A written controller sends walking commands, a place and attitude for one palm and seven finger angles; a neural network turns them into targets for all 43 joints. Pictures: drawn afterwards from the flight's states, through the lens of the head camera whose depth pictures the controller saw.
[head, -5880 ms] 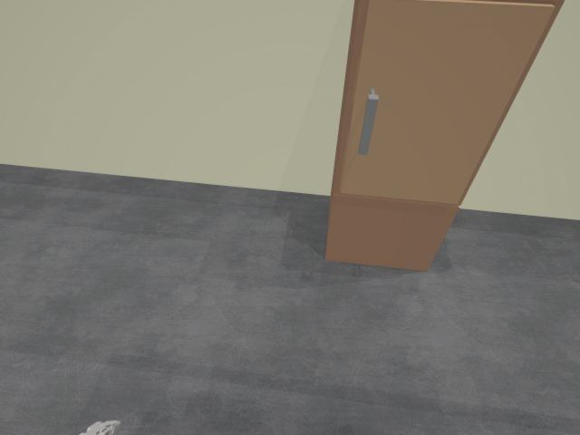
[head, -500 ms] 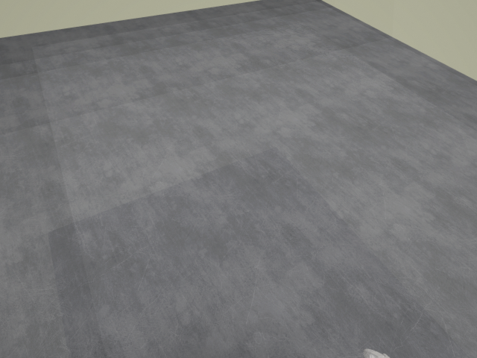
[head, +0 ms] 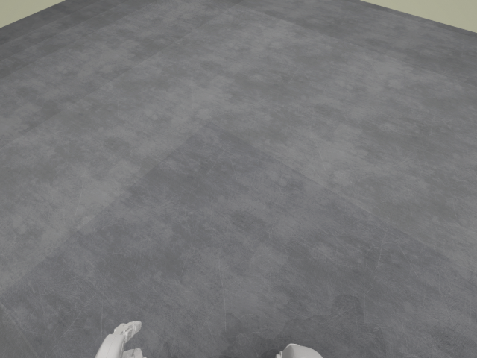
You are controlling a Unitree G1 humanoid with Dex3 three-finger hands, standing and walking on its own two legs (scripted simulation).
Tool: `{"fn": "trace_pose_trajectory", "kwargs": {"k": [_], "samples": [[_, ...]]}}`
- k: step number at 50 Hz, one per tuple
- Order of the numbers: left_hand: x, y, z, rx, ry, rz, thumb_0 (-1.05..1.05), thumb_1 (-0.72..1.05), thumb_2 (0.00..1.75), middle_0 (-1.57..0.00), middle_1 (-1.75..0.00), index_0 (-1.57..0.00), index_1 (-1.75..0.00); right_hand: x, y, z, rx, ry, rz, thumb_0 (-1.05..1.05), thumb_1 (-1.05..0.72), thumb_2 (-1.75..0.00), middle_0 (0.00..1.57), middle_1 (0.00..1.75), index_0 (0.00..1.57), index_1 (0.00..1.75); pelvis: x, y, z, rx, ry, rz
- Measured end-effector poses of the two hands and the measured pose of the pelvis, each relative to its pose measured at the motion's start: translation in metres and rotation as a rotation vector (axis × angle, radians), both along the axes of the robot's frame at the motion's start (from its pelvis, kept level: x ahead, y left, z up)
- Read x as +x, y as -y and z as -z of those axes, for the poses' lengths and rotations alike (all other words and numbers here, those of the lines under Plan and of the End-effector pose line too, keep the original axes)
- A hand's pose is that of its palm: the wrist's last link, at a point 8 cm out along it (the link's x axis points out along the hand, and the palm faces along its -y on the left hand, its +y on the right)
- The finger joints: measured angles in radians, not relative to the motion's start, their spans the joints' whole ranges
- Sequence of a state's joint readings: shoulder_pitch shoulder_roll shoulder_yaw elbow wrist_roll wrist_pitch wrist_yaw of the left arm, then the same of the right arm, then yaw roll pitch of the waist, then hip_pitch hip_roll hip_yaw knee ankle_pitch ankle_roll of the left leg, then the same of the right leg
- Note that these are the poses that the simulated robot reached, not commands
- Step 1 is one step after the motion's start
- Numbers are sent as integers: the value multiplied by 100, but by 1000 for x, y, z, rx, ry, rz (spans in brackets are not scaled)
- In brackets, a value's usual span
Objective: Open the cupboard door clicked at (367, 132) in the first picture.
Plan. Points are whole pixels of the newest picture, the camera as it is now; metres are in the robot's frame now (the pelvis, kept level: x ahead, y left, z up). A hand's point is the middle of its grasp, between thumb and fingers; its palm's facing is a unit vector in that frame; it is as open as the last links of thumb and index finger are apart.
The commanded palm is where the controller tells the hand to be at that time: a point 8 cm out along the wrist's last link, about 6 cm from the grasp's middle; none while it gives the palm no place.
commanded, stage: turn to face it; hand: left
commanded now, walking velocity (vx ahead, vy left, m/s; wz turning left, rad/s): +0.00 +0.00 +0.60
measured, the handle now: out of the picture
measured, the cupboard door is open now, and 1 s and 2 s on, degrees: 0 0 0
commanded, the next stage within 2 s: none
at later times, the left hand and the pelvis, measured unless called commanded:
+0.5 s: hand out of the picture +0.05 +0.25 -0.17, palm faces +0.29 -0.93 -0.21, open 7.3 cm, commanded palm none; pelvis +0.03 +0.04 +0.01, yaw +15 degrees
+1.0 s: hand out of the picture +0.02 +0.19 -0.13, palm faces +0.53 -0.80 -0.28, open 7.4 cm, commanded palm none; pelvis +0.03 -0.04 +0.01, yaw +33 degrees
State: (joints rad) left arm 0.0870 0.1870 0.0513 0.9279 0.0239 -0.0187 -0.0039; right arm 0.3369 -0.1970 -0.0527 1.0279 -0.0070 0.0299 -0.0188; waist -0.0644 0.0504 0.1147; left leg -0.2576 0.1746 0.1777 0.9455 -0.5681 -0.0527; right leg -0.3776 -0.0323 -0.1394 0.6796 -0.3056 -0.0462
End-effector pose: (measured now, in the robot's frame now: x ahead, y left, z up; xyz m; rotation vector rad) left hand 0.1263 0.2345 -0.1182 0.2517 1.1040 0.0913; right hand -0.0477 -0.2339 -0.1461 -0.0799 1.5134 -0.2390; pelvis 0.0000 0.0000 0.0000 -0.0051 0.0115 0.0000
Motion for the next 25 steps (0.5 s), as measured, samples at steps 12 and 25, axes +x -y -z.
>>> {"fn": "trace_pose_trajectory", "kwargs": {"k": [12, 25], "samples": [[8, 20, -3, -92, 51, -126, 0, 90, 90, -20, -30, -21, -30, 114, -7, -18, 5, 152, -164, 0, -91, -89, 20, 30, 20, 30, 29, -1, -13, -8, 21, -129], [-96, -63, 21, -57, -150, -390, 1, 91, 90, -20, -30, -20, -30, 197, -43, -42, -81, 273, -394, 0, -91, -89, 20, 30, 20, 30, 30, -37, -11, -46, -5, -268]]}}
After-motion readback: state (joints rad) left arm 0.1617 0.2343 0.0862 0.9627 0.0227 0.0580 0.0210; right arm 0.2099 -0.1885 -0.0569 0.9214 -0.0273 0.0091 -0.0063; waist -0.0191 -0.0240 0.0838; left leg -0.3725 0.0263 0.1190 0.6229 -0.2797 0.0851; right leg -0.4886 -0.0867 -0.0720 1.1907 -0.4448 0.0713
